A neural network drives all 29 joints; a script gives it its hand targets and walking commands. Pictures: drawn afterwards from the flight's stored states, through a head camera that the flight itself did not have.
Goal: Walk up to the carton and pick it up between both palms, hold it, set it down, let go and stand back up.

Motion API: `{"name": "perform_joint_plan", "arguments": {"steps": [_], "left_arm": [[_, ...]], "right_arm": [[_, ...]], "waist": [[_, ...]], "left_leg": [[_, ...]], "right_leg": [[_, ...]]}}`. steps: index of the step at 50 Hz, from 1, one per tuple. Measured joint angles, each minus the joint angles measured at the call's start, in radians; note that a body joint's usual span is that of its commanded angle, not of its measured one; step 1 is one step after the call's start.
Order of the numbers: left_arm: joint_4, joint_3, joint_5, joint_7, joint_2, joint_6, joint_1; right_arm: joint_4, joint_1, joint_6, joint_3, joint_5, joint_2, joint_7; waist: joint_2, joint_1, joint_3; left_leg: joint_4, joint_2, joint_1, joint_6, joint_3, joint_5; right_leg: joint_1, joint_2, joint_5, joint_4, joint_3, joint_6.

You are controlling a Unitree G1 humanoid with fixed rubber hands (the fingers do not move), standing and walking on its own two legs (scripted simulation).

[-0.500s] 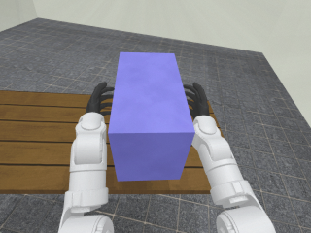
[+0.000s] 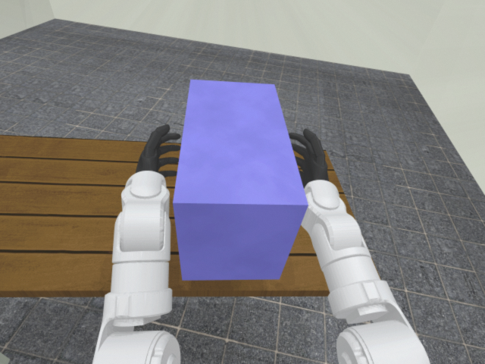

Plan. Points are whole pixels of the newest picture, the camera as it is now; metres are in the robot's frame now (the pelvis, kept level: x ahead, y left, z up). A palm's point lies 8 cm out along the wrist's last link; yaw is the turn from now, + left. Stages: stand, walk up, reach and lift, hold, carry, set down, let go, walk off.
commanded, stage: hold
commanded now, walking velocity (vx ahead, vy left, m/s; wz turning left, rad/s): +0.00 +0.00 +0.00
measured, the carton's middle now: (232, 173) +0.42 +0.01 +0.13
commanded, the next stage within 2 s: none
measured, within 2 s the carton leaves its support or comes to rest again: neither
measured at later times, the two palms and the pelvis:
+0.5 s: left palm (150, 177) +0.36 +0.14 +0.17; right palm (313, 177) +0.37 -0.12 +0.17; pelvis +0.01 -0.01 +0.00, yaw +1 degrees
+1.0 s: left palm (152, 175) +0.36 +0.13 +0.17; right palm (314, 177) +0.37 -0.12 +0.17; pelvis +0.00 +0.00 +0.00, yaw +0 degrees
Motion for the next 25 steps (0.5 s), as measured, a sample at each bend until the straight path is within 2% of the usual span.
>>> {"name": "perform_joint_plan", "arguments": {"steps": [7,13,18,25], "left_arm": [[-0.010,0.000,-0.012,0.007,0.003,-0.015,0.005],[-0.010,0.016,-0.005,-0.004,-0.007,-0.011,0.030],[-0.037,0.007,-0.019,-0.010,0.002,-0.010,0.058],[-0.026,0.004,-0.021,-0.017,0.006,-0.014,0.047]], "right_arm": [[-0.010,-0.011,-0.002,0.015,0.008,-0.010,-0.004],[0.005,-0.004,0.010,0.033,0.009,-0.009,-0.007],[-0.021,0.018,0.010,0.048,0.025,-0.004,-0.022],[-0.038,0.023,0.017,0.048,0.024,-0.008,-0.030]], "waist": [[0.005,0.003,-0.003],[-0.003,0.001,-0.009],[-0.006,-0.014,-0.007],[0.000,-0.013,-0.001]], "left_leg": [[0.005,0.008,-0.004,-0.006,-0.005,-0.003],[-0.006,0.009,0.019,-0.010,-0.011,-0.004],[0.011,0.008,0.017,-0.013,-0.022,-0.015],[0.014,0.002,0.015,-0.006,-0.019,-0.015]], "right_leg": [[0.000,0.008,-0.001,-0.001,-0.004,-0.006],[0.024,0.011,-0.006,-0.011,-0.011,-0.009],[0.029,0.010,-0.016,-0.001,-0.021,-0.008],[0.027,0.003,-0.016,0.003,-0.019,-0.002]]}}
